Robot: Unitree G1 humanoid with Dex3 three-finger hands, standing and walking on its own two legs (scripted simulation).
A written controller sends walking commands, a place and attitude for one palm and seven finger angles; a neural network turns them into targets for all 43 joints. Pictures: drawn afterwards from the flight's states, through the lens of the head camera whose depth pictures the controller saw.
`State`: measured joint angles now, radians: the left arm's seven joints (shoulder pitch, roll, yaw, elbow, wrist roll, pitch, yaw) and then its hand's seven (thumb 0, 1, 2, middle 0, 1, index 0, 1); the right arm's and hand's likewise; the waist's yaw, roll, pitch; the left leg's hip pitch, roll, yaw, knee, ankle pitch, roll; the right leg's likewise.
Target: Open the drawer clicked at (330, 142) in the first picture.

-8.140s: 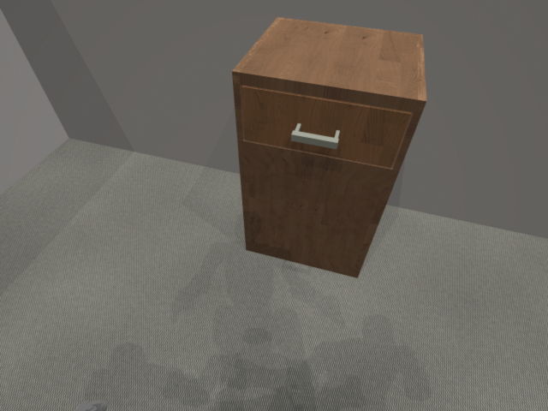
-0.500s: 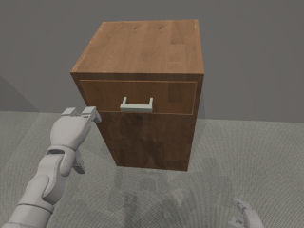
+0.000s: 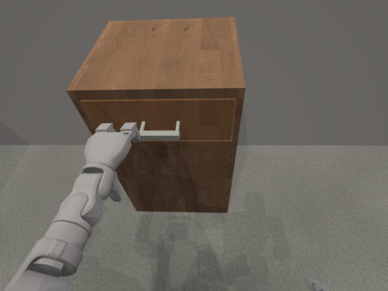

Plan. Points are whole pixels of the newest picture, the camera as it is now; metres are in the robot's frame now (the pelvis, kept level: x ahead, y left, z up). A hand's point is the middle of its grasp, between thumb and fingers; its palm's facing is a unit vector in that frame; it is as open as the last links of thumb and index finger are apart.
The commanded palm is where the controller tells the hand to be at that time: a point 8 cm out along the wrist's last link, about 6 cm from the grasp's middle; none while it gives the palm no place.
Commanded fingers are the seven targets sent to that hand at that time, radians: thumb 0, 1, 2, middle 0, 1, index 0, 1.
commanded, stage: move the hooked fingers above the handle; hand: left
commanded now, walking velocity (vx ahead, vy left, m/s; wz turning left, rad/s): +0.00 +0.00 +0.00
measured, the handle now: (159, 130) +0.57 +0.15 -0.06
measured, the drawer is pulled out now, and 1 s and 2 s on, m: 0.00 0.00 0.00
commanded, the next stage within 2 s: lower the fingers behind the handle in 1.64 s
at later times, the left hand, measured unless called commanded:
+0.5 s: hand (140, 142) +0.46 +0.17 +0.02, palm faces -0.04 -0.03 -1.00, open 13.8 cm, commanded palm +0.44 +0.18 +0.08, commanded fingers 0.00 -0.50 0.30 -0.30 -1.20 -0.30 -1.20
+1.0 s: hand (158, 129) +0.52 +0.14 +0.00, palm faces -0.04 -0.03 -1.00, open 13.8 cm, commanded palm +0.50 +0.15 +0.05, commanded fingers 0.00 -0.50 0.30 -0.30 -1.20 -0.30 -1.20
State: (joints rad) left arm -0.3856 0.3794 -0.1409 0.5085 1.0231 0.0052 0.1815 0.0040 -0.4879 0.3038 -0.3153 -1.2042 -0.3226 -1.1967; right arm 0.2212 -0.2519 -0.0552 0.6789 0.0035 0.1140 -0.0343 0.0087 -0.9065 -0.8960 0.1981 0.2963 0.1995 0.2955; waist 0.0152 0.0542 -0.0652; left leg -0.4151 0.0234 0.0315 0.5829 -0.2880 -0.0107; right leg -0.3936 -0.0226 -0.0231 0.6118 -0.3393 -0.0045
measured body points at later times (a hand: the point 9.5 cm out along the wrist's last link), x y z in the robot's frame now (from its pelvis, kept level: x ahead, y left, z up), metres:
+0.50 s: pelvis +0.00 +0.01 -0.01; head +0.07 -0.01 +0.43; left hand +0.45 +0.17 +0.07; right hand +0.04 -0.26 -0.15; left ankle +0.00 +0.13 -0.73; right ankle -0.02 -0.12 -0.73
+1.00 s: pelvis +0.00 +0.02 -0.03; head +0.11 +0.01 +0.41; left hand +0.52 +0.14 +0.05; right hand -0.03 -0.25 -0.16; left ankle +0.00 +0.13 -0.73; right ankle -0.02 -0.12 -0.73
